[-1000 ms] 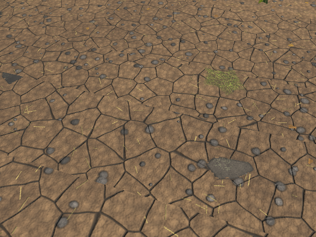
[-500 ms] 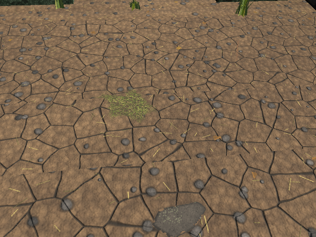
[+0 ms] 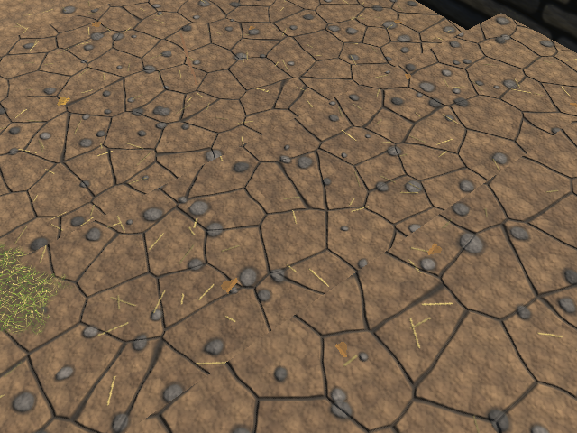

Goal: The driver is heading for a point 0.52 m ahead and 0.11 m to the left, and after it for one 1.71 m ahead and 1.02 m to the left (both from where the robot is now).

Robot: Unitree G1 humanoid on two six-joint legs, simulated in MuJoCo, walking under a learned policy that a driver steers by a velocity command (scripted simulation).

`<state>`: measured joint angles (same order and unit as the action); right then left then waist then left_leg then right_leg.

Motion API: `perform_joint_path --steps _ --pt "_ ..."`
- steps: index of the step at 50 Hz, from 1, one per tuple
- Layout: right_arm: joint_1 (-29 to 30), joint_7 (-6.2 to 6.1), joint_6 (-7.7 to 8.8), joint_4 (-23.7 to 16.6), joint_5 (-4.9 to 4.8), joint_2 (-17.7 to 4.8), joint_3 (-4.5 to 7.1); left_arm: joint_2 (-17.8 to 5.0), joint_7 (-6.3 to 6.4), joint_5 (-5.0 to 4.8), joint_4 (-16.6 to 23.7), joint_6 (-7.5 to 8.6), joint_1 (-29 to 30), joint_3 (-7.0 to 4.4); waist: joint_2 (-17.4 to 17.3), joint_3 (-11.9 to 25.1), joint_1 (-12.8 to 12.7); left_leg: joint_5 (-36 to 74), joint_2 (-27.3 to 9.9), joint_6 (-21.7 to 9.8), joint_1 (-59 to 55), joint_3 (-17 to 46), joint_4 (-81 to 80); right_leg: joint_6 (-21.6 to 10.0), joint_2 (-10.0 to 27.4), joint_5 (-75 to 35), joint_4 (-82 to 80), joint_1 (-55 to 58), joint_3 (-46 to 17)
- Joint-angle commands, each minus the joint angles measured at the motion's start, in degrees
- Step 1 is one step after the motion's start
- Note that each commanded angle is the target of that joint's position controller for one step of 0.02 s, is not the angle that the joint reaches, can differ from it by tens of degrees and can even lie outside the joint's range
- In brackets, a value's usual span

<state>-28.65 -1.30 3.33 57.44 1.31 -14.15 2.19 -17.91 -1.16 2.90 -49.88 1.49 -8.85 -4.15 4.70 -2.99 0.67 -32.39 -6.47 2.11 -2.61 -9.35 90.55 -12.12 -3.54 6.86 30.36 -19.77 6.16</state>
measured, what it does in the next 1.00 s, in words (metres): goes down, turning left: left foot, then right foot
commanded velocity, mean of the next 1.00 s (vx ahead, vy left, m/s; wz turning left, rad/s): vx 1.00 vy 0.00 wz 0.31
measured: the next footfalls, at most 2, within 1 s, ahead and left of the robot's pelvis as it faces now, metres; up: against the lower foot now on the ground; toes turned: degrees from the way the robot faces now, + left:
left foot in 0.30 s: +0.50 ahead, +0.14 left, +0.00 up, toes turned -6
right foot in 0.72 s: +0.81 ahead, -0.13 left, +0.00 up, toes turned +9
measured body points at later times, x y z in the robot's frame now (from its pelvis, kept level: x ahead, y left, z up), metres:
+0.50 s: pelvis +0.47 +0.04 +0.00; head +0.47 +0.04 +0.45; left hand +0.69 +0.28 -0.08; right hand +0.40 -0.22 -0.14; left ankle +0.46 +0.14 -0.74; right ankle +0.48 -0.09 -0.66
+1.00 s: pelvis +0.92 +0.00 -0.07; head +0.95 +0.02 +0.38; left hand +0.72 +0.24 -0.19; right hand +1.25 -0.15 -0.13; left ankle +1.05 +0.13 -0.76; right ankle +0.77 -0.14 -0.74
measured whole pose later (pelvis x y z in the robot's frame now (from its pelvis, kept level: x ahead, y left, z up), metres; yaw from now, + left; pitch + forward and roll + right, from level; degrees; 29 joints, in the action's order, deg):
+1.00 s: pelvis +0.92 +0.00 -0.07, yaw +21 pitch +1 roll -2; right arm 0.1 6.0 -0.4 38.1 1.9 -20.9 5.0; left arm -17.8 2.0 1.2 -58.4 8.3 -31.7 -4.0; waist -2.5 -2.0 -4.6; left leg 29.7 -0.7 -6.3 36.3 -4.1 41.0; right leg 0.2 0.6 44.4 47.0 -2.8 11.9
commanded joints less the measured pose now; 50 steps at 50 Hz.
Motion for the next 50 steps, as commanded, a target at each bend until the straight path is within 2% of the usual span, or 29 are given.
perform_joint_path --steps 1,2,5,7,9,12,13,14,15,16,17,18,20,23,25,29,32,33,35,36,37,38,39,41,42,43,46,48,50 --pt "6.32 -0.1 2.49 -10.69 0.75 -7.93 0.18 -14.06 1.43 -1.59 -5.6 -0.34 -24.45 -4.25 -8.06 13.48 -7.77 0.79 0.2 -3.08 57.55 10.32 8.46 -10.84 17.61 -35.13 2.72 55.1 -27.6" --pt "9.37 0.38 3.28 -11.81 1.35 -7.86 0.41 -11.98 2.02 -1.37 -4.74 0.2 -20.96 -3.44 -7.0 11.0 -5.72 9.08 -0.5 -3.42 58.15 13.28 0.71 -11.14 19.88 -11.68 -6.43 47.32 -35.67" --pt "11.76 1.85 -0.09 -11.23 2.52 -7.27 0.69 -8.25 3.27 -2.04 -3.15 2.78 -12.49 -1.49 -11.62 -0.6 2.58 7.13 -5.26 3.2 40.93 16.36 -16.12 -13.02 22.47 -6.2 -11.76 7.25 -40.18" --pt "20.01 2.1 -0.37 -14.68 1.38 -5.51 0.11 -7.56 2.97 -2.02 -2.8 4.76 -10.57 -1.14 -10.39 -5.59 2.94 16.55 -6.53 3.09 33.87 14.9 -30.81 -10.24 17.41 -5.4 -15.53 -6.89 -32.87" --pt "19.45 2.41 0.56 -14.24 -0.18 -3.98 -0.59 -5.76 2.19 -2.82 -2.21 5.3 -9.13 -1.0 -3.55 -3.0 2.59 32.44 -3.18 -0.07 20.85 10.7 -43.52 -5.29 8.97 -1.33 -15.1 -10.04 -21.88" --pt "23.25 3.23 0.73 -14.67 -0.12 -6.35 0.84 -7.77 0.34 -3.28 -2.92 5.09 -13.12 -1.14 -6.6 -4.77 -0.86 32.98 3.26 -5.02 14.7 3.83 -50.8 -2.8 7.66 -24.83 -14.5 -1.45 -17.27" --pt "17.62 2.9 0.51 -13.69 0.07 -7.08 1.72 -9.9 0.11 -3.01 -3.24 5.05 -13.18 -1.53 -5.91 -0.86 2.28 29.79 6.78 -6.2 8.16 2.67 -51.67 -1.47 7.3 -38.11 -5.55 2.64 -14.89" --pt "5.47 2.52 0.22 -10.1 0.41 -8.54 2.86 -11.32 0.27 -2.29 -3.14 4.61 -11.48 -1.79 -4.73 5.31 9.01 25.81 9.85 -6.95 -0.35 0.76 -52.39 0.1 6.16 -46.39 7.85 5.6 -11.8" --pt "-8.66 1.98 -0.29 -6.83 0.53 -11.94 4.42 -9.87 0.85 -1.47 -2.93 4.35 -8.3 -1.5 -4.37 10.29 17.02 18.5 5.65 -9.37 -8.59 6.41 -52.98 2.53 4.33 -43.95 30.63 1.9 -7.92" --pt "-13.17 2.64 -0.52 -5.52 0.75 -17.33 5.71 -0.98 0.4 -3.01 -0.5 4.18 -13.37 -0.22 -21.96 17.24 12.91 -0.83 -10.81 -18.37 -15.32 42.02 -63.79 5.77 -7.54 8.05 61.28 -11.97 -7.04" --pt "-4.3 3.47 -1.07 -6.7 -0.78 -13.5 4.53 -1.92 0.65 -2.57 2.28 4.74 -12.77 0.4 -22.92 13.45 7.14 -5.83 -12.5 -19.63 -15.33 63.22 -76.64 4.99 -5.74 17.45 61.92 -24.09 -12.14" --pt "4.43 3.44 -0.62 -8.94 -0.51 -10.8 4.22 -2.88 1.1 -2.09 3.42 4.46 -8.89 0.43 -14.84 3.69 4.23 -4.08 -11.99 -19.97 -7.88 54.77 -75.89 4.94 0.56 12.75 57.96 -28.05 -11.56" --pt "4.85 3.34 -0.24 -7.65 0.06 -7.03 3.33 -1.97 1.3 -0.81 5.36 4.0 -1.63 0.86 -4.08 -1.76 2.98 9.87 -6.2 -17.2 4.3 41.46 -74.42 5.49 4.49 11.07 47.43 -23.14 -11.12" --pt "2.1 1.9 1.24 -5.53 -0.7 -6.68 2.48 0.36 0.82 0.04 8.6 1.88 0.98 2.09 -8.74 -2.17 -0.73 15.56 -2.93 -17.93 11.24 37.01 -76.87 8.83 7.12 12.93 36.38 -20.5 -10.94" --pt "3.0 1.37 1.55 -6.58 -1.8 -7.81 2.54 -0.97 0.61 -0.56 12.25 1.76 8.2 2.51 -7.9 -4.02 -0.67 17.87 -1.28 -18.5 17.16 33.11 -81.76 11.85 8.18 6.94 21.98 -17.78 -9.6" --pt "5.04 2.35 1.96 -9.52 -1.92 -12.62 4.52 -0.01 -1.48 -1.22 14.56 2.22 14.91 3.54 -8.38 -2.5 0.71 27.75 1.94 -15.98 25.79 26.74 -85.23 14.35 5.77 -12.42 6.69 -0.77 -5.85" --pt "4.73 2.31 1.2 -11.82 -1.63 -12.67 4.84 -4.47 -1.5 -0.9 11.13 2.5 7.78 1.57 -7.6 4.59 -0.49 39.66 0.42 -13.71 17.77 24.98 -75.9 12.38 5.94 -18.42 14.98 4.94 -6.94" --pt "7.14 2.18 0.84 -13.25 -1.45 -13.23 4.93 -5.28 -1.16 -0.66 10.27 3.0 3.73 0.94 -7.9 6.22 -3.7 46.49 1.66 -12.14 18.98 23.92 -69.34 12.04 4.78 -11.52 13.64 10.92 -6.74" --pt "13.78 2.31 0.99 -15.08 -1.09 -15.82 5.63 -8.97 0.34 0.29 4.6 3.43 -21.75 -1.87 -5.59 14.73 -19.25 58.85 4.19 -10.19 30.43 22.47 -35.41 10.48 3.89 4.51 13.09 36.35 -5.52" --pt "15.77 1.85 0.98 -16.09 0.24 -7.8 4.22 -10.5 1.05 1.57 2.38 3.97 -27.31 -2.26 5.46 11.69 -20.08 17.19 10.37 -9.83 40.63 21.37 -11.68 9.04 11.24 14.29 6.73 38.81 -13.68" --pt "8.7 0.24 1.62 -18.54 -0.5 -0.69 2.07 -9.67 0.64 1.22 4.16 4.57 -23.58 -1.1 14.83 11.33 -10.26 0.85 9.2 -10.22 49.98 20.47 -1.46 9.64 23.27 0.27 6.75 38.34 -27.8" --pt "3.32 0.38 1.04 -19.25 -1.2 -2.33 1.58 -11.24 0.76 -0.37 5.57 4.82 -15.6 -1.75 15.07 13.21 -3.25 5.86 8.27 -9.87 54.95 15.98 -3.23 5.09 28.86 15.69 -11.32 32.92 -50.03" --pt "9.2 1.16 -0.92 -17.24 0.69 -6.33 2.54 -6.28 0.85 -1.0 6.3 4.51 -9.16 -1.02 -0.3 4.07 -3.27 9.54 3.79 -9.58 52.37 15.16 -8.79 2.11 26.46 28.43 -14.59 20.53 -43.35" --pt "15.71 3.34 -3.37 -19.02 1.88 -7.14 3.27 -4.64 0.45 -0.03 4.16 6.03 -7.51 -0.67 -2.3 -4.75 -2.9 13.66 -1.01 -9.02 51.57 17.9 -16.64 0.69 25.82 19.02 -7.07 9.78 -34.73" --pt "18.56 4.14 -3.88 -19.82 0.98 -6.95 3.56 -2.68 0.56 -0.25 1.92 7.25 -10.23 0.07 -4.6 -7.96 -2.51 19.62 -0.57 -8.41 50.68 16.9 -23.08 3.32 20.52 14.05 -5.19 5.98 -24.56" --pt "20.31 5.09 -4.26 -20.34 0.68 -4.48 3.02 -0.76 1.31 -1.16 -0.63 8.19 -8.55 0.22 -0.33 -7.44 -0.4 29.16 -0.55 -8.42 48.1 17.25 -29.91 7.09 18.79 17.27 -4.69 3.83 -19.24" --pt "19.01 8.34 -4.21 -19.04 -0.01 -1.98 1.82 0.93 3.08 -2.46 -2.74 9.03 -8.73 0.96 -1.08 -2.17 2.68 66.19 6.25 -7.56 23.58 6.79 -45.16 9.78 11.34 18.98 -0.31 -10.68 -3.42" --pt "18.68 8.39 -4.23 -17.79 -0.09 -2.51 1.3 -0.9 3.29 -2.12 -1.91 9.18 -9.89 0.83 -3.77 -0.97 3.62 72.44 6.88 -8.68 18.15 4.05 -46.91 10.53 12.09 18.9 3.33 -9.7 -0.58" --pt "26.48 7.46 -4.0 -18.26 1.72 -3.09 0.46 -1.68 3.62 -1.21 -3.45 7.48 -17.51 0.83 -6.61 -5.33 -0.93 65.74 7.85 -8.65 22.66 -0.39 -53.19 11.22 12.52 12.4 7.56 -1.1 1.82"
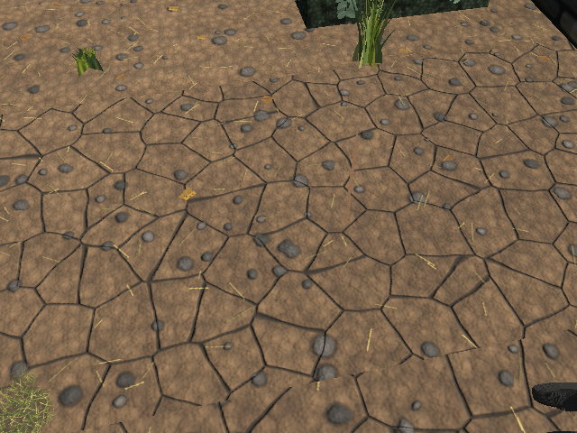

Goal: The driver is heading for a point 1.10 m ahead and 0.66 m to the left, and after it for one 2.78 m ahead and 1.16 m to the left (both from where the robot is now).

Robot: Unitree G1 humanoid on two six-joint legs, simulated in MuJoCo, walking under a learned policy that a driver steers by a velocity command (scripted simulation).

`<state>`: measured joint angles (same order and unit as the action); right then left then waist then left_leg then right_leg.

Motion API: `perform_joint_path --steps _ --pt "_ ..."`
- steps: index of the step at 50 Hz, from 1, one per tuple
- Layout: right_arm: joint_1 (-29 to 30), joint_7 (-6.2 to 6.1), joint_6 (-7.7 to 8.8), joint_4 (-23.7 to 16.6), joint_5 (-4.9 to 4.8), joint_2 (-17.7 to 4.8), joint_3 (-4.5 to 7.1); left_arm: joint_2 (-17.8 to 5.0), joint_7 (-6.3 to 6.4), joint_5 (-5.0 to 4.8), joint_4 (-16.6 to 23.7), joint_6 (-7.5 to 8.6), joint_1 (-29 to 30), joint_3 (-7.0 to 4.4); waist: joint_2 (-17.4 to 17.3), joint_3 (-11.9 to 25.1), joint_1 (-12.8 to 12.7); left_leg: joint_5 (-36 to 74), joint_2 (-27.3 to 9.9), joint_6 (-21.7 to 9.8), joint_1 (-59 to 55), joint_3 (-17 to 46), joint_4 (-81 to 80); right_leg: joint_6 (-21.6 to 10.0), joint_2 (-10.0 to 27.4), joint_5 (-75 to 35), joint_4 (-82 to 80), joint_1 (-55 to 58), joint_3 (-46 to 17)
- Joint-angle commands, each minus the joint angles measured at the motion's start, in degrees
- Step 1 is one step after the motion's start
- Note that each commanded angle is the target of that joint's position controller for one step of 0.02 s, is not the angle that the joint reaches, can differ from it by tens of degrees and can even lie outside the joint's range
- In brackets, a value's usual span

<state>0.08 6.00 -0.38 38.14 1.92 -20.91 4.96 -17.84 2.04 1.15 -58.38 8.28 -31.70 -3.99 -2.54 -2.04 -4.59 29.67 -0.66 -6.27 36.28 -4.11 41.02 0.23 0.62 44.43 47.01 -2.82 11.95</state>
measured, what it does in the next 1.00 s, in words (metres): goes down, turning left: left foot 0.17 m lower, then right foot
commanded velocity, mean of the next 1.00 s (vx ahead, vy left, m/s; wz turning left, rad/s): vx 1.00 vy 0.00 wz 0.85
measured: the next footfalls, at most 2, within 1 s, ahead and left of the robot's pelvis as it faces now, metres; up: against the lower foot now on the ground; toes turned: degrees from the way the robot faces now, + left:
left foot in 0.10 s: +0.22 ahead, +0.00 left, -0.17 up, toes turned +10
right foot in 0.38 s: +0.60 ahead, -0.14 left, -0.17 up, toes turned +26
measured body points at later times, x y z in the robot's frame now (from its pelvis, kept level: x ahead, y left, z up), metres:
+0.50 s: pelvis +0.49 -0.03 -0.13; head +0.49 -0.05 +0.32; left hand +0.45 +0.25 -0.24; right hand +0.73 -0.25 -0.24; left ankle +0.35 +0.02 -0.72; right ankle +0.57 -0.15 -0.84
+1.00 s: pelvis +0.89 +0.20 -0.29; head +0.93 +0.22 +0.15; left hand +0.71 +0.38 -0.42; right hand +1.10 +0.05 -0.45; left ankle +0.84 +0.19 -1.01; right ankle +0.97 +0.04 -0.89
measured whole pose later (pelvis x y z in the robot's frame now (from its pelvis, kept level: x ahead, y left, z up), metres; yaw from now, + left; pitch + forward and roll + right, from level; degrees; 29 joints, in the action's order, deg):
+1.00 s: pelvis +0.89 +0.20 -0.29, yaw +51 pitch -1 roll +2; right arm -18.1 -0.6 2.0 57.0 2.2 -14.8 2.8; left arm -10.9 0.4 2.5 -52.0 3.5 -17.1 -0.8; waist -1.0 -6.6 -3.1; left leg -20.8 10.8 -10.4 10.7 -4.6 32.4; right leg -1.1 7.1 25.4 82.4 -28.8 -5.5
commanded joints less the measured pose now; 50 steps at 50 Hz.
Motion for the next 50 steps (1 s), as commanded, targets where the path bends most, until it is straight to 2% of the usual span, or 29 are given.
perform_joint_path --steps 1,2,4,5,6,7,8,10,11,12,16,17,19,20,21,23,24,28,31,32,34,37,42,44,45,46,47,48,50 --pt "0.8 -0.6 0.04 0.96 2.17 3.32 -2.61 -2.32 0.85 1.07 4.11 -0.34 1.87 0.67 0.19 -7.87 2.4 -1.57 3.06 -0.54 -15.06 -7.6 -6.8 -0.88 8.33 -33.57 -5.54 -13.34 -2.8" --pt "0.41 -1.79 0.36 2.06 2.99 2.77 -2.58 -2.91 1.05 1.21 3.51 -1.54 -1.11 0.69 -0.78 -7.27 1.83 -6.03 4.91 -1.2 -16.37 -9.16 -10.1 -0.67 7.82 -47.4 1.72 -8.68 -0.95" --pt "-22.23 -3.64 -0.08 9.55 2.73 -1.38 -0.83 -5.22 2.12 1.56 2.66 -3.52 0.9 0.07 4.01 0.37 12.93 -13.96 2.11 -6.59 -36.48 -2.34 -13.48 -0.22 9.95 -68.75 35.77 -15.11 -2.73" --pt "-34.58 -4.18 -0.01 13.04 0.25 -5.05 1.25 -5.51 1.36 0.89 4.33 -4.23 9.75 -0.82 -2.94 2.2 22.12 -6.94 -2.61 -13.02 -50.82 7.44 -22.56 0.0 1.47 -34.54 66.14 -28.42 1.46" --pt "-39.42 -4.69 0.39 15.21 -0.77 -15.07 3.09 -2.6 1.24 1.26 12.69 -2.39 16.56 0.36 -10.7 4.11 18.78 20.56 -8.45 -11.34 -70.76 11.75 -2.56 -0.16 0.39 -7.4 68.61 -55.0 -5.67" --pt "-40.17 -5.42 0.84 13.78 -1.36 -16.25 3.56 -3.75 1.2 0.66 16.09 -1.73 14.8 1.39 -4.09 14.84 18.89 19.87 -15.21 -18.65 -85.08 24.34 -0.88 1.78 2.73 -8.72 67.12 -66.85 -12.61" --pt "-37.1 -5.97 1.19 12.05 -1.45 -12.08 2.61 -6.65 0.74 1.61 16.63 -1.11 14.06 1.17 8.1 15.39 15.7 -1.8 -15.7 -17.92 -81.53 30.41 -6.93 0.56 5.27 -14.06 54.89 -68.34 -16.15" --pt "-19.91 -8.85 1.73 8.85 -0.1 -10.38 1.94 -6.54 -0.63 2.69 18.83 -2.35 16.93 0.73 4.61 4.51 4.53 -27.84 -19.74 -20.21 -51.25 43.4 -21.46 3.36 7.14 -15.59 32.36 -59.01 -21.18" --pt "-14.91 -8.46 2.69 7.23 0.41 -6.35 0.49 -8.28 -0.94 3.37 17.28 -4.11 17.28 -0.03 11.5 -0.9 1.43 -29.06 -15.52 -19.54 -35.35 39.57 -25.63 5.25 8.09 -14.72 25.78 -49.21 -21.01" --pt "-11.42 -7.55 3.88 5.94 0.8 -6.17 0.3 -7.29 -0.58 2.71 18.89 -5.2 18.07 0.12 7.87 -6.14 -0.73 -24.8 -16.35 -20.24 -20.05 41.28 -26.06 6.17 9.38 -17.64 16.55 -40.84 -21.42" --pt "-11.45 -6.06 5.81 6.83 -1.87 -7.87 1.41 -2.79 -2.14 0.08 16.06 -4.38 13.05 0.56 5.73 0.12 -2.8 -23.39 0.36 -10.4 0.06 24.53 -17.59 2.57 0.2 -39.4 -1.22 0.21 -10.87" --pt "-12.03 -5.75 5.6 7.24 -2.25 -8.55 1.56 -1.57 -2.07 0.84 13.59 -4.52 6.27 0.46 5.68 3.81 -5.79 -13.19 2.08 -8.19 1.01 22.37 -9.45 2.11 -2.45 -40.5 -0.87 10.53 -9.88" --pt "-6.1 -5.76 5.84 5.91 -0.99 -6.67 1.25 -8.4 -0.46 1.01 9.21 -5.13 -15.06 -2.63 13.16 13.21 -19.91 -25.42 9.56 -3.3 2.17 16.02 26.67 2.8 1.52 -29.45 -4.95 25.42 -12.0" --pt "-7.78 -5.71 5.79 3.03 -1.07 1.95 -0.17 -9.56 -0.2 2.1 9.88 -4.58 -14.82 -2.18 26.98 13.48 -14.5 -58.45 13.61 -1.92 7.0 14.06 53.23 0.14 17.58 -13.75 -19.3 19.97 -41.33" --pt "-14.46 -5.76 5.45 -0.65 -2.62 3.93 -1.56 -9.41 -0.79 1.26 13.29 -4.16 1.18 -1.76 28.83 7.46 -0.54 -52.55 9.25 -1.93 15.44 11.21 51.74 -1.98 23.61 -9.88 -34.24 11.47 -64.21" --pt "-14.72 -4.65 1.88 3.19 -0.09 0.63 -0.81 -4.19 -1.81 0.45 16.43 -3.49 14.19 -1.31 6.12 -4.05 3.59 -44.93 0.79 -1.64 9.84 10.15 45.01 -6.31 21.06 0.35 -29.98 -7.89 -49.54" --pt "-14.18 -3.87 0.52 2.66 -0.04 0.45 -0.34 -4.81 -2.02 0.45 15.55 -2.94 15.39 -1.27 4.26 -5.68 5.4 -43.96 -0.83 -0.97 6.86 10.63 41.97 -6.21 18.73 -5.17 -29.78 -13.11 -41.08" --pt "-6.05 -1.58 -1.92 -1.61 0.0 0.6 -0.65 -4.98 -2.45 -1.03 10.7 -0.21 10.98 -1.53 8.13 -7.25 4.63 -35.24 -4.07 0.31 4.8 6.55 23.87 -5.41 14.0 -24.86 -36.19 -12.96 -19.8" --pt "-3.65 -1.28 -1.31 -0.51 1.22 -1.14 0.45 -5.34 -1.87 0.38 8.2 -0.01 4.56 -1.83 4.01 -2.11 1.59 -28.48 -3.67 -1.84 11.93 1.89 25.03 -5.31 14.01 -46.04 -28.92 5.67 -9.96" --pt "1.73 -1.48 0.25 -1.63 0.54 -0.32 0.4 -0.58 -2.16 0.62 6.67 1.25 2.45 -0.42 0.62 -5.55 0.33 -20.14 -3.71 -2.14 15.28 3.86 13.64 -2.69 10.0 -34.43 -27.94 8.07 -5.93" --pt "7.56 -0.46 1.39 -2.46 0.38 3.16 -1.02 -0.56 -1.66 1.34 5.01 2.31 1.67 -0.04 2.19 -6.57 0.18 -2.74 -0.92 -1.48 5.43 -2.15 2.72 -1.39 7.91 -27.04 -28.8 1.2 -0.96" --pt "1.14 0.49 1.47 2.42 0.01 3.46 -1.51 -0.11 -0.97 0.51 5.19 1.11 5.18 0.97 2.09 -5.86 4.52 10.19 0.98 -2.81 -13.73 -3.76 -3.59 -0.59 7.48 -30.78 -24.04 -9.31 3.21" --pt "-19.54 -4.85 1.16 12.71 3.04 -1.53 -0.81 -5.69 1.24 1.16 1.18 -3.44 0.71 0.75 2.92 0.46 12.56 -9.14 2.67 -4.33 -35.32 -2.63 -15.98 -2.36 8.68 -72.39 18.85 -2.66 0.36" --pt "-32.53 -5.58 1.74 17.28 1.02 -9.38 1.96 -3.18 0.22 1.56 5.21 -4.99 13.22 0.18 -3.06 -0.17 19.39 2.88 -6.48 -10.43 -54.55 7.95 -20.36 -3.98 -2.72 -5.65 64.72 -29.59 -1.82" --pt "-34.0 -5.97 2.54 17.95 0.86 -13.36 2.13 0.68 -0.42 -0.82 9.82 -3.45 4.35 2.01 -10.71 9.2 10.06 31.66 -15.59 -10.19 -75.69 13.53 2.7 -5.54 1.64 -1.46 62.87 -49.71 -11.87" --pt "-34.53 -5.81 3.48 16.86 -0.37 -10.15 1.79 -2.26 -0.57 -0.81 10.82 -2.26 7.66 1.84 1.06 15.25 12.84 8.75 -16.92 -10.5 -78.6 19.28 -3.48 -8.2 4.36 -11.37 52.72 -56.31 -15.99" --pt "-29.18 -6.26 3.33 16.68 -0.31 -7.67 1.51 -3.91 -0.96 -0.24 11.57 -2.19 12.09 1.42 7.78 7.23 9.53 -7.92 -14.51 -10.73 -65.76 20.44 -13.25 -6.47 4.98 -19.7 42.57 -57.09 -13.13" --pt "-19.41 -7.73 3.2 14.88 -0.12 -9.47 1.88 -2.96 -1.58 1.17 12.61 -3.07 11.08 1.39 -0.57 6.21 2.9 -34.9 -20.1 -15.54 -52.9 32.52 -21.66 -2.84 7.2 -21.3 35.62 -52.88 -16.72" --pt "-15.7 -7.77 4.97 12.78 -0.27 -2.87 -0.46 -5.74 -2.36 2.49 11.57 -5.22 14.78 0.49 7.98 -4.82 0.53 -31.04 -19.95 -17.53 -26.99 31.56 -27.78 2.82 10.98 -20.87 23.91 -40.58 -18.68"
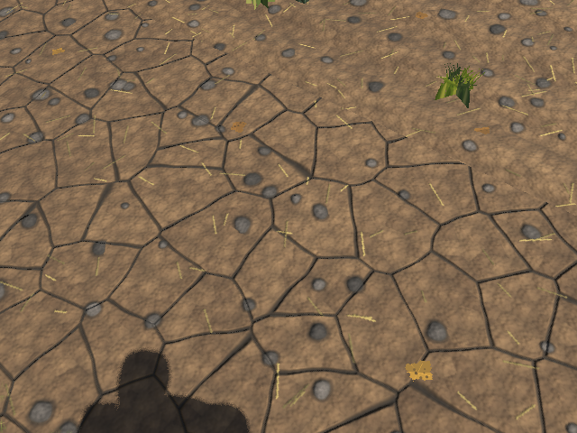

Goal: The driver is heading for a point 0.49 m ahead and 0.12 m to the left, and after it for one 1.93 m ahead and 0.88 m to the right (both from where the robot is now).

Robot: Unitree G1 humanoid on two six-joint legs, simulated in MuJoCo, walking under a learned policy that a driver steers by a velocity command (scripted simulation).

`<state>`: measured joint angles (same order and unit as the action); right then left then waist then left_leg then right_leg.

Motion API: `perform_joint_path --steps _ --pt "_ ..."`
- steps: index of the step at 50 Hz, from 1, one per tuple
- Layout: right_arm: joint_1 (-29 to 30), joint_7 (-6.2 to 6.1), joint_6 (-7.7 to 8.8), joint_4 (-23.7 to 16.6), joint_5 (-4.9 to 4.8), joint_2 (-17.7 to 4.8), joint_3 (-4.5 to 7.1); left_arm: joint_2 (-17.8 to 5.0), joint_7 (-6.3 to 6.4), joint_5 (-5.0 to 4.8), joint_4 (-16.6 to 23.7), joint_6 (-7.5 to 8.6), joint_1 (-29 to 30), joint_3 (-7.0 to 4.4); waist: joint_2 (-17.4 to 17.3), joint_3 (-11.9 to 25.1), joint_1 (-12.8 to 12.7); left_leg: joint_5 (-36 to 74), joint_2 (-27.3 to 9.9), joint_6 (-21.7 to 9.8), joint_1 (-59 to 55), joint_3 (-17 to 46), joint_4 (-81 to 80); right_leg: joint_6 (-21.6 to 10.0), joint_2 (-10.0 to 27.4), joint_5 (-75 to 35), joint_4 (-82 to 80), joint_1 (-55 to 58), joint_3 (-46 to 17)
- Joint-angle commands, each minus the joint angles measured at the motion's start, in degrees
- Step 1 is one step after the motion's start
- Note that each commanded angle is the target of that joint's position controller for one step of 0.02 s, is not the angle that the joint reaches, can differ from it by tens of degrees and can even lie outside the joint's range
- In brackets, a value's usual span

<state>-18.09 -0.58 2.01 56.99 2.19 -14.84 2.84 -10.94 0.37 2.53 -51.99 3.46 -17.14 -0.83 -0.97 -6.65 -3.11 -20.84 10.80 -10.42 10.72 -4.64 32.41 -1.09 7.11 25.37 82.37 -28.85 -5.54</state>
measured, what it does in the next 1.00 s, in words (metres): walks ahead, turning right: right foot, then left foot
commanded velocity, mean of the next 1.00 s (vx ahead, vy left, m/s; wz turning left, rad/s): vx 0.56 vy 0.00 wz -0.23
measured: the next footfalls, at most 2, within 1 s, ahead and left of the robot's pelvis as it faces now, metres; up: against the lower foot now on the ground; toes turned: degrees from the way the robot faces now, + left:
right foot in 0.18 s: +0.39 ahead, -0.20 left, +0.00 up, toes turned -3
left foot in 0.60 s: +0.80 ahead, -0.02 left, +0.00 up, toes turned -3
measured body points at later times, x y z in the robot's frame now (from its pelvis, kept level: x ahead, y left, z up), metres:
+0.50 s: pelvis +0.48 -0.11 +0.02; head +0.52 -0.11 +0.47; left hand +0.39 +0.12 -0.12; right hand +0.72 -0.31 -0.07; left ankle +0.67 +0.02 -0.67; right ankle +0.35 -0.20 -0.72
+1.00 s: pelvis +0.72 -0.12 +0.02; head +0.77 -0.14 +0.47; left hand +0.98 +0.09 -0.07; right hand +0.77 -0.44 -0.10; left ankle +0.76 -0.01 -0.72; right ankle +0.77 -0.27 -0.69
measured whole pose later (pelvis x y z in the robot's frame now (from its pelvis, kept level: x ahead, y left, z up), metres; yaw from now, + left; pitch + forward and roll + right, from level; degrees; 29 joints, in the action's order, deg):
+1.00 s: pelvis +0.72 -0.12 +0.02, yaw -20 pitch +2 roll +3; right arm -3.9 -2.4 0.6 48.0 -0.1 -16.7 3.8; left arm -17.9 -0.9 -1.6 -39.7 -2.5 -5.8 -4.8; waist 1.5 -4.1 0.7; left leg -12.4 -3.5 -1.0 12.6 -16.9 24.0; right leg 0.7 6.3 10.7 43.5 -31.5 2.9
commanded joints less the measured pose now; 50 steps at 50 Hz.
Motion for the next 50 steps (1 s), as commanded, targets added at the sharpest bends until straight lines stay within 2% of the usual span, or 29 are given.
perform_joint_path --steps 1,3,4,6,7,8,9,10,11,12,13,14,16,18,20,22,23,24,27,29,30,31,32,33,34,35,38,44,50 --pt "3.97 -0.99 3.52 -6.04 -0.68 -8.67 1.48 -10.93 -1.0 0.23 6.15 -0.56 3.3 -2.38 7.46 -4.9 -1.93 23.91 -29.89 -12.45 8.18 28.58 -21.02 5.0 6.24 -4.01 -19.11 -10.63 -1.22" --pt "4.5 -0.6 5.36 -5.44 -1.78 -9.29 1.87 -6.94 -2.08 -1.0 7.01 0.65 4.6 -1.45 2.83 -2.25 -2.43 22.45 -19.95 -6.55 16.65 16.39 -22.78 2.28 4.38 -20.91 -35.26 7.84 3.41" --pt "3.77 -0.01 5.72 -4.92 -2.35 -9.51 2.1 -6.97 -2.48 -1.87 6.22 0.87 4.01 -1.73 0.15 -1.36 -1.84 20.29 -17.92 -5.48 17.9 13.93 -24.46 0.77 1.91 -26.12 -37.45 14.69 6.05" --pt "1.68 1.26 5.65 -4.25 -2.95 -10.3 2.25 -8.46 -2.47 -1.97 4.95 0.8 2.96 -2.76 1.87 -0.45 -1.56 36.54 -15.82 -4.45 10.25 9.8 -20.46 -2.13 -2.76 -25.98 -40.45 18.64 10.41" --pt "1.35 1.83 5.33 -3.91 -2.57 -11.78 2.53 -8.91 -2.18 -1.78 3.64 0.85 -1.97 -3.48 2.41 3.08 -4.38 48.01 -15.2 -3.39 5.84 7.75 -11.09 -3.33 -5.57 -22.33 -42.65 23.57 11.76" --pt "2.27 1.85 4.64 -3.81 -1.23 -12.6 2.72 -10.39 -1.38 -1.45 -0.04 0.4 -13.95 -4.74 2.33 9.91 -10.89 55.7 -14.47 -1.83 4.04 6.4 4.47 -3.92 -8.7 -16.53 -42.37 33.14 13.37" --pt "4.58 1.76 4.36 -3.84 -0.67 -10.48 2.28 -14.32 -0.43 -0.86 -3.14 -0.2 -26.83 -6.26 4.15 14.64 -17.88 50.83 -11.18 0.81 8.77 3.55 28.56 -5.71 -5.32 -8.81 -43.88 41.15 8.99" --pt "0.95 2.21 4.63 -6.9 -1.97 1.6 -0.13 -18.02 -0.76 0.69 -4.36 -0.01 -29.08 -6.2 22.66 18.56 -12.22 -5.41 0.64 2.29 22.45 8.23 56.94 -9.59 9.97 13.54 -57.37 44.4 -23.22" --pt "-4.15 1.83 5.18 -9.78 -3.44 0.37 -0.69 -15.21 -1.49 0.71 -2.44 -0.16 -18.38 -5.27 24.68 17.44 -3.24 -4.31 -2.31 0.55 33.38 13.69 57.91 -9.23 14.39 25.84 -73.18 44.81 -47.23" --pt "-1.65 1.13 4.19 -8.81 -3.12 -3.41 -0.08 -10.87 -1.39 0.68 0.53 0.2 -7.66 -4.82 13.1 7.87 -0.78 3.18 -8.17 0.5 35.06 11.0 56.39 -9.46 14.94 25.26 -71.44 35.85 -37.65" --pt "1.2 1.06 3.42 -8.95 -2.08 -4.1 -0.13 -8.81 -1.49 0.5 0.97 0.75 -3.99 -4.42 3.74 4.02 0.06 6.88 -11.08 0.87 32.87 10.0 53.03 -8.46 12.68 15.44 -69.26 28.53 -28.22" --pt "3.15 1.34 2.63 -9.27 -1.12 -3.2 -0.28 -8.08 -1.37 0.54 0.19 1.35 -3.69 -3.99 0.77 2.62 0.93 7.64 -12.63 0.99 30.55 10.55 51.14 -6.41 9.81 7.17 -68.81 23.9 -19.6" --pt "3.32 2.8 0.66 -10.29 -0.54 -1.14 -0.81 -6.27 -1.04 -0.4 -2.43 2.76 -5.06 -3.08 3.45 1.85 3.6 9.3 -14.73 2.12 27.76 11.37 47.6 -3.18 7.33 -2.87 -71.02 19.27 -8.52" --pt "7.97 2.94 -0.12 -12.1 -1.06 -1.43 -1.07 -6.11 -1.32 -1.22 -2.86 4.16 -4.72 -2.81 3.33 -1.03 3.94 11.49 -14.49 3.63 27.76 9.65 40.24 -1.91 4.43 -18.23 -74.2 16.51 0.48" --pt "12.84 2.71 0.59 -14.29 -0.51 -0.93 -1.55 -6.45 -1.26 -1.5 -3.74 4.76 -6.28 -2.45 3.53 -2.71 3.96 14.15 -11.9 5.45 27.0 5.65 28.29 -3.94 1.38 -46.21 -73.72 16.9 7.26" --pt "17.07 3.13 2.15 -15.32 -0.23 0.96 -2.82 -6.09 -1.07 -2.79 -4.15 4.45 -6.0 -1.89 2.57 -2.2 3.72 21.05 -11.11 6.98 20.67 -1.63 8.71 -5.06 -2.52 -55.03 -73.64 17.23 10.84" --pt "19.78 3.31 2.7 -15.58 -0.52 1.95 -3.42 -6.64 -0.72 -3.34 -4.86 4.28 -8.52 -1.91 2.67 -1.21 1.57 25.53 -9.34 7.71 16.84 -4.32 2.59 -5.92 -2.42 -58.85 -74.06 18.66 9.79" --pt "23.57 3.0 4.18 -17.24 -4.29 0.5 -2.25 -11.92 0.78 -5.21 -3.73 4.13 -7.73 -3.17 5.47 2.73 0.94 25.37 -9.19 8.47 17.29 1.44 -0.44 -6.84 1.09 -58.71 -71.0 24.26 5.46" --pt "18.84 2.64 5.05 -16.39 -2.96 -6.66 -0.13 -14.95 2.31 -4.44 -2.94 2.83 -5.5 -4.66 6.95 8.56 5.34 31.91 -6.87 7.44 12.48 4.42 -8.76 -4.38 2.45 -61.27 -64.4 34.23 1.85" --pt "4.67 1.18 4.73 -11.86 -1.96 -9.52 1.68 -13.24 2.06 -4.04 -0.85 1.11 -1.56 -4.68 8.12 15.62 12.57 40.26 -7.74 6.12 -6.5 4.8 -10.4 -0.35 -1.39 -60.16 -47.01 28.6 2.62" --pt "-3.45 0.03 3.93 -10.0 -0.26 -11.92 2.09 -9.2 1.89 -3.35 2.36 0.55 0.52 -3.58 4.0 23.64 14.54 58.15 -19.39 3.33 -23.91 13.92 -2.06 1.94 -4.95 -38.66 -29.59 15.87 2.48" --pt "-0.24 0.38 3.99 -11.85 2.17 -12.22 0.73 0.71 1.09 -3.29 2.24 0.13 -12.18 -1.15 -14.08 34.44 6.38 84.68 -38.18 -8.98 -39.55 33.09 3.34 3.91 -14.74 17.4 -4.08 -1.3 -0.42" --pt "2.37 0.92 3.59 -14.09 0.94 -9.2 0.48 -6.04 0.71 -4.49 1.81 -0.21 -14.54 -2.25 -10.89 42.5 7.21 71.49 -38.65 -11.63 -38.37 36.82 -0.71 3.54 -11.1 15.35 3.25 -2.67 -6.32" --pt "7.96 0.54 2.97 -15.79 -0.47 -6.65 0.18 -10.33 0.95 -5.45 3.73 -0.88 -8.22 -3.83 -6.84 34.0 6.81 58.95 -35.59 -9.9 -30.0 28.88 -4.03 3.97 -7.6 11.11 1.02 -6.67 -3.22" --pt "10.77 0.03 2.52 -14.97 -1.67 -5.17 -0.05 -11.79 1.57 -5.29 4.81 -1.59 -3.78 -4.6 -1.77 24.86 5.62 52.13 -31.68 -7.32 -19.95 22.52 -7.05 5.0 -5.2 6.44 -2.15 -8.41 -0.05" --pt "12.3 -0.42 2.28 -14.52 -1.87 -4.12 -0.34 -12.01 1.98 -4.89 5.05 -2.39 -2.4 -5.23 -0.64 18.92 4.17 48.11 -29.53 -5.97 -11.45 18.58 -9.62 5.88 -3.75 4.03 -2.5 -7.86 1.05" --pt "16.12 -0.82 2.09 -13.41 -0.5 -4.87 0.2 -7.92 1.94 -5.17 7.61 -4.74 -3.2 -5.05 -4.21 12.14 -0.02 38.83 -28.17 -5.22 4.66 10.27 -16.52 6.01 -0.37 1.64 -8.23 -2.5 2.57" --pt "19.77 -2.47 0.69 -13.63 -0.89 -8.82 2.02 -9.1 0.44 -4.2 12.42 -4.92 3.85 -4.67 -3.26 13.63 0.4 31.18 -27.66 -3.85 4.37 -1.49 -18.6 4.25 0.75 -16.33 -28.12 0.88 5.76" --pt "17.64 -1.72 -1.36 -12.96 -3.31 -10.93 3.21 -12.26 -2.14 -4.04 15.98 -5.85 9.54 -5.71 -4.57 11.48 1.71 27.75 -30.28 1.1 -5.25 -4.87 -11.93 -0.07 -1.94 -13.53 -43.02 3.03 10.34"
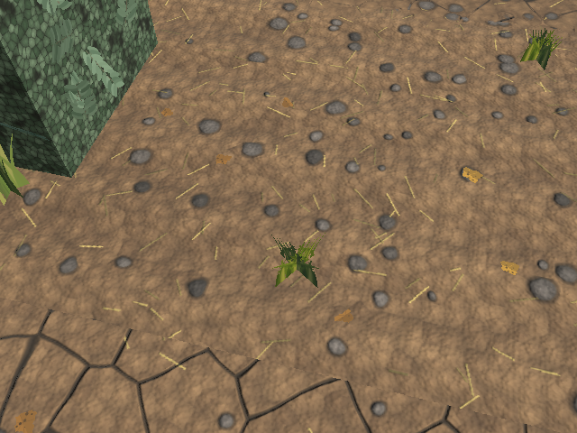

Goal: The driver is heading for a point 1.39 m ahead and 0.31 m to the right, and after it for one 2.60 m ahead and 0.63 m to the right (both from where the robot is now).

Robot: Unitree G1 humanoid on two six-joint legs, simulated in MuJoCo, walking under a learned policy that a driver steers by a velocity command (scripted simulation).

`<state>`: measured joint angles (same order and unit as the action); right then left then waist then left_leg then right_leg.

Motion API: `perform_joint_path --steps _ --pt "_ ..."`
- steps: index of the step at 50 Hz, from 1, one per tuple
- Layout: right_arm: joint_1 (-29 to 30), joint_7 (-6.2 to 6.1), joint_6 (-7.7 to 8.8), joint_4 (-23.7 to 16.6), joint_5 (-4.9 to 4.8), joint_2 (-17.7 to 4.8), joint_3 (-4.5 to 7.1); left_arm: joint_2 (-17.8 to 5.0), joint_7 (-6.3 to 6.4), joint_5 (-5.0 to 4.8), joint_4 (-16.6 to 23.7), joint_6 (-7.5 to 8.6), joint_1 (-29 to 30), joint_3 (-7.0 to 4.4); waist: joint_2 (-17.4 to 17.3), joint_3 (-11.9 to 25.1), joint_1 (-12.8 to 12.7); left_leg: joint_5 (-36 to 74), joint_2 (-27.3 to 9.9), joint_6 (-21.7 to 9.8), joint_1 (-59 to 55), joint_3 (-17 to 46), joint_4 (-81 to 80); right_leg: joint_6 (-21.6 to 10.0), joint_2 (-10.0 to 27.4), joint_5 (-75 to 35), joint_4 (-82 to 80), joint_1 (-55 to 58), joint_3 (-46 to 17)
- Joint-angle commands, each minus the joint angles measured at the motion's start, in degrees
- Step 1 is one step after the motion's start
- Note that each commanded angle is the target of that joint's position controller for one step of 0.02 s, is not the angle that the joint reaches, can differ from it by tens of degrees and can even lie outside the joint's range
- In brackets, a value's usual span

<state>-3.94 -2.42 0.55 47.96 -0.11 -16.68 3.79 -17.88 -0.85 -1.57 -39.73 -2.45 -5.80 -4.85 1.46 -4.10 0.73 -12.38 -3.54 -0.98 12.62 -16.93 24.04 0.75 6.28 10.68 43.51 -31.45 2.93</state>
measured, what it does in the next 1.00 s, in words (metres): steps on the spot, turning right: right foot, then left foot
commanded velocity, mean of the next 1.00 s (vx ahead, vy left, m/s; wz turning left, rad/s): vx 0.02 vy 0.00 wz -0.50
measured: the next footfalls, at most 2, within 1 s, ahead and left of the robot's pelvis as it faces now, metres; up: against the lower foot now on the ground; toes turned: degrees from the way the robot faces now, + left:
right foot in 0.06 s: +0.12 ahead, -0.12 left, +0.00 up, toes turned -8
left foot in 0.44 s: +0.19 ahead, +0.09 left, +0.00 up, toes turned -28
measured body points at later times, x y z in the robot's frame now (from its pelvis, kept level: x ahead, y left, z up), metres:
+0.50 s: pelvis +0.08 +0.01 -0.01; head +0.11 +0.01 +0.44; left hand +0.38 +0.19 -0.08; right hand +0.09 -0.31 -0.10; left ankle +0.15 +0.11 -0.74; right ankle +0.06 -0.11 -0.71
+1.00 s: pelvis +0.07 -0.01 +0.00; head +0.07 -0.02 +0.45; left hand +0.31 +0.13 -0.10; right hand +0.04 -0.30 -0.13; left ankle +0.16 +0.11 -0.74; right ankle -0.01 -0.10 -0.74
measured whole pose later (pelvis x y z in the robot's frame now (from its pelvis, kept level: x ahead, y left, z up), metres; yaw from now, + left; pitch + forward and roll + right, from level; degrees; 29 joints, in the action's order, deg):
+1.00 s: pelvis +0.07 -0.01 +0.00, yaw -28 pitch +0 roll +0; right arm -9.8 -0.7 0.0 48.6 0.8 -14.1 2.2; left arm -12.4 0.3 1.3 -38.6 0.1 -11.8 -1.5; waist 0.1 -0.9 1.7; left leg -13.5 -1.7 2.5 15.2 1.4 29.1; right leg -0.4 -1.2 18.6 30.8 -11.8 -3.3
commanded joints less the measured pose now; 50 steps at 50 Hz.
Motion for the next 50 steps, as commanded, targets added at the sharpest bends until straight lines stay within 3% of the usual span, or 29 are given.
perform_joint_path --steps 1,2,3,4,5,6,7,8,10,13,16,21,22,23,24,25,26,27,29,33,35,37,38,39,40,41,42,44,50 --pt "3.53 0.21 -0.17 -3.77 -1.6 -8.91 2.35 -5.28 -1.08 0.13 3.72 0.05 -2.9 -1.98 -6.6 9.11 -3.05 19.24 -15.73 -6.49 -7.97 6.25 -0.13 -3.11 -2.2 -0.11 -8.57 7.99 2.86" --pt "1.99 0.38 -0.4 -3.02 -1.98 -7.95 2.33 -5.9 -0.73 0.43 3.28 0.18 -4.96 -2.54 -4.82 9.45 -3.75 18.16 -14.02 -3.94 -7.11 4.5 5.49 -4.77 -3.84 -3.69 -13.14 12.16 2.97" --pt "-1.47 0.75 -0.62 -2.2 -1.23 -7.11 2.41 -10.28 0.21 0.93 2.62 0.57 -9.3 -4.25 3.27 9.49 -4.62 10.79 -9.49 -0.15 -0.97 2.38 17.63 -7.88 -2.32 -23.01 -18.34 20.21 -3.85" --pt "-0.85 1.08 -0.25 -5.38 1.13 -5.67 2.11 -18.87 1.13 1.84 3.45 0.57 -10.0 -6.11 20.62 9.52 -1.46 -20.96 -0.25 5.33 20.93 1.4 36.28 -17.26 10.37 -47.03 -17.77 32.73 -26.43" --pt "3.42 1.35 0.26 -7.2 1.9 -5.17 1.52 -16.93 0.51 3.25 4.86 1.99 -11.2 -5.32 14.69 18.78 -4.23 -28.13 4.08 5.75 28.83 15.84 46.94 -24.05 14.4 -40.75 -19.68 37.93 -37.33" --pt "6.39 1.57 0.52 -7.82 0.29 -6.19 1.8 -15.52 0.0 2.84 5.12 3.16 -10.28 -5.08 7.78 19.14 -4.69 -24.52 3.72 4.22 31.54 20.51 49.35 -22.57 12.99 -36.13 -20.95 38.34 -34.0" --pt "6.41 1.28 0.78 -7.53 -0.38 -5.45 1.65 -14.38 0.42 1.49 5.37 3.74 -7.97 -4.95 4.33 16.92 -3.03 -19.32 3.06 3.11 31.76 22.14 47.15 -19.46 9.89 -30.88 -20.9 35.57 -30.03" --pt "5.49 0.74 0.8 -6.62 0.28 -5.92 1.79 -11.98 1.1 0.18 6.07 3.45 -4.86 -4.33 1.84 14.61 -1.41 -15.65 2.32 3.02 31.11 22.81 43.79 -16.93 7.98 -26.71 -21.17 31.9 -27.55" --pt "4.72 0.61 0.54 -6.38 0.48 -6.47 2.01 -9.67 2.56 0.19 8.01 2.28 -0.93 -3.54 3.29 13.8 0.81 -11.67 3.07 3.31 24.76 23.01 36.62 -14.96 5.32 -22.75 -21.87 24.38 -25.22" --pt "4.73 0.93 0.56 -6.02 -0.21 -3.63 1.08 -10.4 3.55 0.5 9.18 1.43 -1.87 -4.08 3.61 15.11 0.17 -8.35 6.22 4.54 19.41 23.11 24.65 -13.84 3.02 -21.75 -20.81 22.47 -25.58" --pt "3.06 1.56 0.27 -5.32 -0.39 -3.94 0.93 -10.72 3.78 0.5 10.2 0.75 -1.37 -4.27 6.06 15.95 -0.24 -5.06 7.21 4.83 14.55 23.18 18.46 -12.54 2.16 -16.68 -20.19 20.11 -27.23" --pt "-1.37 2.64 0.44 -4.43 0.06 -4.88 1.61 -7.82 3.35 0.93 10.69 0.05 -0.78 -2.66 8.73 13.74 0.46 2.7 5.36 2.15 2.74 20.36 3.47 -9.01 -0.78 -9.84 -15.59 14.24 -27.62" --pt "-2.15 2.59 0.44 -4.51 0.76 -6.72 2.17 -6.11 3.32 1.33 10.53 -0.06 -2.4 -2.05 5.33 12.71 -0.05 5.15 0.38 0.01 -1.27 24.65 -0.63 -6.82 -3.91 -1.63 -11.65 10.57 -25.56" --pt "-0.67 2.12 0.05 -5.45 1.92 -12.0 3.16 -3.33 3.21 1.73 11.36 0.13 -5.05 -1.15 -10.07 10.78 -3.48 12.4 -11.12 -6.54 -3.84 38.87 -5.27 -3.42 -13.0 15.92 -0.34 2.47 -16.08" --pt "-0.97 2.03 0.28 -6.07 3.49 -11.78 3.12 -6.52 2.96 2.06 12.29 1.02 -4.45 -1.89 -18.87 9.59 -2.78 14.53 -19.74 -16.45 -0.79 52.63 -9.32 -0.34 -14.2 27.2 14.76 -2.33 -13.24" --pt "1.06 1.72 0.58 -7.68 2.82 -9.44 2.52 -10.51 2.75 1.53 10.66 1.42 -5.45 -3.1 -12.59 8.86 -2.73 12.5 -18.66 -17.19 0.17 49.55 -8.31 0.36 -12.3 23.95 23.46 -2.72 -15.45" --pt "2.81 1.38 0.47 -8.06 1.7 -7.46 2.07 -10.85 2.69 1.22 9.24 1.18 -5.27 -3.4 -8.37 7.78 -3.07 11.1 -14.71 -14.27 0.97 42.34 -6.56 1.14 -11.84 20.17 26.26 -2.26 -14.95" --pt "3.25 1.2 0.34 -8.23 0.67 -6.47 1.71 -8.99 2.92 1.43 8.6 0.79 -5.17 -2.91 -6.89 7.06 -2.92 10.16 -11.59 -12.0 0.44 38.34 -5.77 1.98 -11.55 18.0 27.13 -2.49 -14.35" --pt "1.49 0.72 -0.1 -7.51 0.17 -5.79 1.15 -5.39 2.74 1.37 8.84 0.63 -4.2 -1.5 -6.55 6.9 -2.05 13.4 -8.9 -11.38 -0.63 33.67 -5.34 3.23 -11.19 15.22 25.39 -1.52 -12.56" --pt "-1.98 0.64 -1.11 -6.44 0.33 -6.1 1.31 -0.79 2.15 1.32 9.92 1.14 -0.68 0.9 -12.37 9.51 0.58 15.93 -6.41 -10.58 -4.15 27.94 -3.84 3.77 -7.43 16.86 2.18 7.81 -6.1" --pt "-4.39 0.86 -1.53 -5.91 0.01 -7.67 1.74 -2.18 2.03 0.67 8.94 1.18 -1.63 0.47 -14.01 9.74 1.48 17.72 -7.52 -11.1 -4.79 29.01 -2.64 3.42 -7.61 13.49 -7.8 12.62 -3.89" --pt "-5.67 1.06 -1.45 -5.34 -0.98 -6.95 1.3 -2.31 1.99 0.92 6.7 1.15 -4.88 0.27 -12.51 9.17 -0.16 17.81 -6.75 -9.17 -2.45 28.29 -0.69 1.4 -8.42 1.81 -22.91 20.48 -2.73" --pt "-7.68 1.21 -0.97 -4.74 -1.09 -6.22 1.02 -3.58 2.1 1.42 6.8 1.11 -5.02 0.21 -10.58 9.54 0.41 14.7 -6.26 -6.26 0.83 28.08 -0.15 -0.46 -6.22 -2.54 -24.8 25.4 -5.94" --pt "-8.23 1.68 -0.12 -5.1 0.31 -4.44 0.34 -6.43 2.48 2.12 7.43 0.92 -5.52 -0.15 -3.04 11.41 1.37 8.67 -3.55 -2.55 5.23 24.51 4.75 -2.73 0.47 -13.33 -22.62 30.42 -12.63" --pt "-8.31 2.03 0.81 -5.72 0.9 -1.41 -0.41 -7.42 2.1 3.25 6.51 0.94 -3.32 -0.3 9.28 11.05 3.91 -2.55 0.95 0.76 5.32 19.02 3.39 -7.04 4.31 -12.69 -20.35 24.13 -15.87" --pt "-4.97 1.99 1.0 -5.36 1.75 -3.58 -0.28 -2.7 1.49 3.35 7.7 1.52 -1.21 0.72 6.3 9.67 1.68 -1.12 0.57 2.96 1.45 19.19 3.27 -7.72 3.12 -5.97 -21.51 20.07 -15.6" --pt "-3.38 2.11 1.0 -5.15 1.78 -3.83 -0.15 -1.13 1.17 3.67 6.89 2.05 -1.83 1.23 4.82 8.79 1.08 1.92 0.96 3.57 0.3 18.97 2.91 -6.03 0.92 -0.44 -21.51 18.99 -14.1" --pt "-3.42 1.74 0.43 -4.36 1.4 -3.88 -0.08 -2.78 1.0 3.31 6.03 2.93 -3.14 0.92 4.14 6.17 0.56 4.45 1.03 3.18 -0.38 18.93 3.73 -4.1 -0.99 1.88 -21.59 16.5 -12.81" --pt "-4.57 1.38 0.11 -1.85 0.82 -3.31 -0.15 -1.51 1.49 2.76 4.75 3.47 -5.21 1.49 1.73 4.03 0.73 5.66 0.66 2.62 -1.4 19.36 3.26 -3.41 -2.3 0.73 -20.79 14.9 -11.78"
Velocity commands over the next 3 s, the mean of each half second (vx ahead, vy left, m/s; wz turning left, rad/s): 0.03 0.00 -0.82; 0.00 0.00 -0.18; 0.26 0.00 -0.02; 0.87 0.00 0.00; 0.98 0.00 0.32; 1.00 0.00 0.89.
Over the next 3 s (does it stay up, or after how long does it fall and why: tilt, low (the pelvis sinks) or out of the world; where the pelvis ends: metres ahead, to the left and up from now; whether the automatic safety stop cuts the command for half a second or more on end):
stays up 1.39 -0.48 0.00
